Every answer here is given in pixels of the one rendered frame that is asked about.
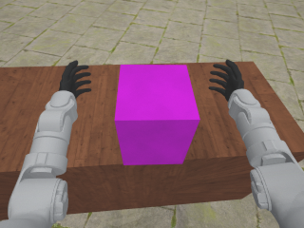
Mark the right robot forearm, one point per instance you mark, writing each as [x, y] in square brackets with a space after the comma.
[264, 147]

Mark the pedestal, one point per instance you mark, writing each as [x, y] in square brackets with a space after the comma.
[215, 168]

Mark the carton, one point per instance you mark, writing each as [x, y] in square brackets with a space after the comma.
[156, 114]

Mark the left robot forearm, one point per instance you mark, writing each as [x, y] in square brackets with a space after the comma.
[47, 157]

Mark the right robot hand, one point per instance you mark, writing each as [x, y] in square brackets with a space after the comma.
[233, 79]

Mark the robot left upper arm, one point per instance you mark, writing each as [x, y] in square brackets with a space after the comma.
[37, 203]

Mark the left robot hand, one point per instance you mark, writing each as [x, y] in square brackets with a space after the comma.
[69, 78]

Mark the robot right upper arm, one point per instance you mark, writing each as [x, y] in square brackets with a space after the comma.
[279, 188]

